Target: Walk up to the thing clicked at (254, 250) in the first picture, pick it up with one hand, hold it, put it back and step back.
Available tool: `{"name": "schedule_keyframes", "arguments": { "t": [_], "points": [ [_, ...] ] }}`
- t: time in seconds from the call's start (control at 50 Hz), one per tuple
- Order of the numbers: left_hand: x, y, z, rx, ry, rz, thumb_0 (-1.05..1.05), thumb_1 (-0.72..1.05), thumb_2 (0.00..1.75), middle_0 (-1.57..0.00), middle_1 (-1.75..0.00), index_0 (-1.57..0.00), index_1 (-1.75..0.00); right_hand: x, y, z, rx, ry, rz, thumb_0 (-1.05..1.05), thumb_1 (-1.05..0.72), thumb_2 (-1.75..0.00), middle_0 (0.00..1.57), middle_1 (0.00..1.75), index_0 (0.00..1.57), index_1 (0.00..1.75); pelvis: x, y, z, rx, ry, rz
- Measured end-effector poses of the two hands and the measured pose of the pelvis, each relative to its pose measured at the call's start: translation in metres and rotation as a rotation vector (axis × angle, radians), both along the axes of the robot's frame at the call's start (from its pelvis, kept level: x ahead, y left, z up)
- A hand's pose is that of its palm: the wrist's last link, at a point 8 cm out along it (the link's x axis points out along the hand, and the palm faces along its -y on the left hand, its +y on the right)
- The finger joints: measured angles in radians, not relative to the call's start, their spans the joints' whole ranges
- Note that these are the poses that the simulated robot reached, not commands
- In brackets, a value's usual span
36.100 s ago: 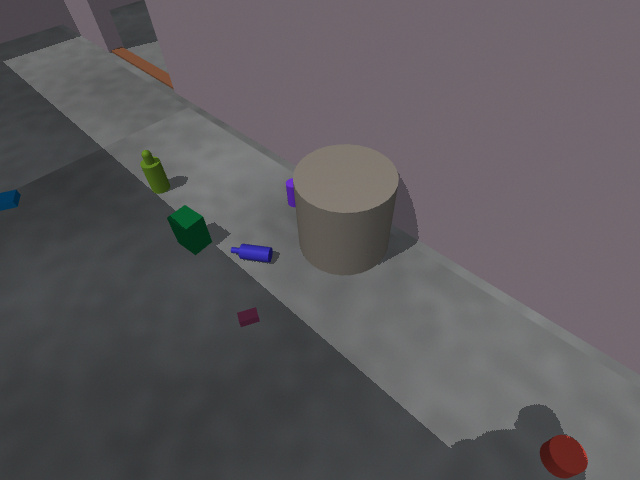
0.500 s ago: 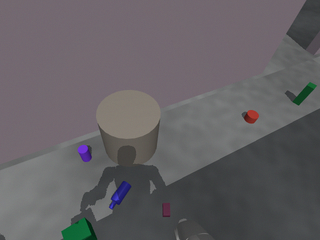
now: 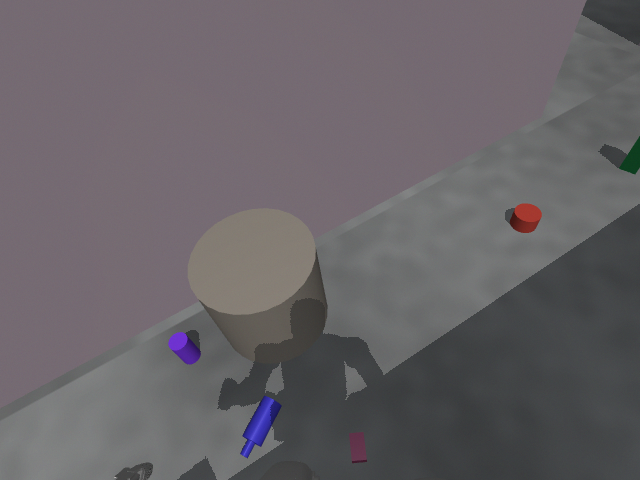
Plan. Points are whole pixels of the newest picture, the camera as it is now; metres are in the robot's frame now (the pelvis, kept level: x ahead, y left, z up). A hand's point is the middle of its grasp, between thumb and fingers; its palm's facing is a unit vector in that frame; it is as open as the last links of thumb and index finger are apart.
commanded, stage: walk up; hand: left
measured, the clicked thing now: (258, 427) +0.36 +0.29 -0.74
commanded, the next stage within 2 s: stand in 1.32 s
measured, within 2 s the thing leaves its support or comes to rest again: neither
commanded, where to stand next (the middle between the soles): +0.01 +0.02 m, yaw +4 degrees
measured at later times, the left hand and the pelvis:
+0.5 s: hand out of the picture +0.04 +0.33 -0.18, palm faces +0.02 -0.94 -0.35, open 7.3 cm; pelvis -0.06 +0.06 -0.01, yaw +2 degrees
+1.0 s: hand out of the picture -0.07 +0.28 -0.12, palm faces +0.07 -0.87 -0.48, open 7.4 cm; pelvis -0.07 -0.01 +0.00, yaw +3 degrees
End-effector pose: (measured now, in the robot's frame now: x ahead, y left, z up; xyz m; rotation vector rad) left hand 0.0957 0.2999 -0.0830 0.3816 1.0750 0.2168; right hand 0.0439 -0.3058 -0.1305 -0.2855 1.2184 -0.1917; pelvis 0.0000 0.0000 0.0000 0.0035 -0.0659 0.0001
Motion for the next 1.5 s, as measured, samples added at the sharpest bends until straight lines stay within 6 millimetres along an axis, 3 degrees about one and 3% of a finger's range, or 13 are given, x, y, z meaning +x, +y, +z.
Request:
{"name": "schedule_keyframes", "arguments": {
  "t": [0.12, 0.3, 0.4, 0.52, 0.66, 0.74, 0.82, 0.94, 1.1, 1.18, 1.32, 1.4, 1.5],
  "points": [
    [0.014, 0.012, -0.006, 0.024, -0.013, 0.013, 0.0, 0.9, 0.9, -0.21, -0.3, -0.21, -0.3, 0.021, 0.012, -0.006, -0.019, 0.02, 0.027, 0.0, -0.9, -0.9, 0.2, 0.3, 0.2, 0.3, -0.004, 0.01, -0.006, -0.002, 0.012, 0.013],
    [0.012, 0.057, -0.05, -0.01, -0.036, 0.044, 0.0, 0.9, 0.9, -0.21, -0.3, -0.21, -0.3, 0.015, 0.03, 0.005, -0.129, 0.035, 0.083, 0.0, -0.9, -0.9, 0.2, 0.3, 0.2, 0.3, -0.027, 0.043, -0.028, 0.017, 0.018, 0.059],
    [-0.021, 0.067, -0.055, -0.035, 0.038, 0.081, 0.0, 0.91, 0.9, -0.21, -0.3, -0.2, -0.3, 0.006, 0.046, 0.027, -0.141, 0.009, 0.093, 0.01, -0.9, -0.9, 0.2, 0.3, 0.2, 0.3, -0.045, 0.052, -0.015, -0.033, 0.031, 0.07],
    [-0.077, 0.073, -0.055, -0.062, 0.119, 0.068, 0.0, 0.91, 0.9, -0.21, -0.3, -0.2, -0.3, 0.002, 0.055, 0.044, -0.137, -0.107, 0.093, 0.01, -0.9, -0.9, 0.2, 0.3, 0.21, 0.3, -0.055, 0.056, -0.01, -0.016, 0.033, 0.025],
    [-0.117, 0.074, -0.035, -0.047, 0.153, 0.043, 0.01, 0.91, 0.9, -0.21, -0.3, -0.2, -0.3, -0.031, 0.031, 0.057, -0.131, -0.175, 0.072, 0.0, -0.9, -0.9, 0.21, 0.3, 0.21, 0.3, -0.058, 0.043, -0.002, -0.027, -0.001, -0.018],
    [-0.128, 0.066, -0.018, -0.015, 0.127, 0.049, 0.01, 0.91, 0.9, -0.21, -0.3, -0.2, -0.3, -0.057, 0.002, 0.051, -0.133, -0.125, 0.057, 0.01, -0.9, -0.9, 0.2, 0.3, 0.21, 0.3, -0.064, 0.026, 0.001, -0.024, -0.009, -0.009],
    [-0.151, 0.051, -0.011, 0.054, 0.113, 0.074, 0.0, 0.91, 0.9, -0.21, -0.3, -0.2, -0.3, -0.066, -0.027, 0.028, -0.122, -0.075, 0.028, 0.01, -0.9, -0.9, 0.2, 0.3, 0.21, 0.3, -0.071, 0.003, -0.009, -0.004, -0.006, 0.0],
    [-0.181, 0.02, 0.004, 0.075, 0.134, 0.139, 0.01, 0.91, 0.9, -0.21, -0.3, -0.21, -0.3, -0.065, -0.027, 0.008, -0.032, -0.02, 0.041, 0.01, -0.9, -0.9, 0.2, 0.3, 0.2, 0.3, -0.073, -0.007, -0.001, -0.006, -0.008, 0.025],
    [-0.166, 0.016, 0.018, 0.077, 0.068, 0.154, 0.01, 0.9, 0.9, -0.21, -0.3, -0.21, -0.3, -0.07, -0.014, 0.004, 0.043, 0.062, 0.083, 0.01, -0.9, -0.9, 0.2, 0.3, 0.2, 0.3, -0.061, -0.008, 0.007, 0.002, 0.009, 0.08],
    [-0.152, 0.024, 0.015, 0.046, 0.052, 0.152, 0.01, 0.9, 0.9, -0.21, -0.3, -0.21, -0.3, -0.059, -0.007, 0.012, 0.025, 0.089, 0.114, 0.01, -0.9, -0.9, 0.2, 0.3, 0.2, 0.3, -0.052, 0.0, 0.009, 0.004, 0.015, 0.1],
    [-0.128, 0.054, -0.028, -0.021, 0.086, 0.173, 0.0, 0.9, 0.9, -0.21, -0.3, -0.21, -0.3, -0.005, 0.012, 0.027, -0.105, 0.023, 0.167, 0.01, -0.9, -0.9, 0.2, 0.3, 0.2, 0.3, -0.032, 0.025, -0.009, 0.0, 0.014, 0.12],
    [-0.107, 0.048, -0.046, -0.077, 0.114, 0.178, 0.01, 0.91, 0.9, -0.21, -0.3, -0.2, -0.3, 0.027, 0.032, 0.038, -0.129, -0.058, 0.175, 0.01, -0.9, -0.9, 0.2, 0.3, 0.2, 0.3, -0.027, 0.034, -0.006, -0.007, 0.01, 0.118],
    [-0.078, 0.035, -0.047, -0.123, 0.083, 0.142, 0.01, 0.91, 0.9, -0.21, -0.3, -0.2, -0.3, 0.064, 0.051, 0.044, -0.106, -0.127, 0.183, 0.01, -0.9, -0.9, 0.2, 0.3, 0.2, 0.3, -0.021, 0.036, -0.001, -0.013, 0.011, 0.105]
  ]
}}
